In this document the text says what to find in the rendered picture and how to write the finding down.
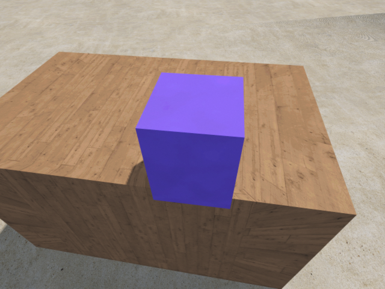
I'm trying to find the pedestal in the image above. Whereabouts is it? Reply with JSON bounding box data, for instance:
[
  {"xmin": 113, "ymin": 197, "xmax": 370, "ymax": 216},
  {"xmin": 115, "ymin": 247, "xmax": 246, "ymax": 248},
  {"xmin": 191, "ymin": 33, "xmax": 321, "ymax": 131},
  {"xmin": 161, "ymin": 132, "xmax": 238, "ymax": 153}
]
[{"xmin": 0, "ymin": 52, "xmax": 357, "ymax": 289}]

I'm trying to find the carton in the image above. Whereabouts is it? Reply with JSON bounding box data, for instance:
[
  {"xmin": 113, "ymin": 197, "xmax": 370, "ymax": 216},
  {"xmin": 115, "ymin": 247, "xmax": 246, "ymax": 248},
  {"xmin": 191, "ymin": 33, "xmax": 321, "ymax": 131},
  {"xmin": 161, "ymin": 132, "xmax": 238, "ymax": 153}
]
[{"xmin": 135, "ymin": 72, "xmax": 245, "ymax": 209}]

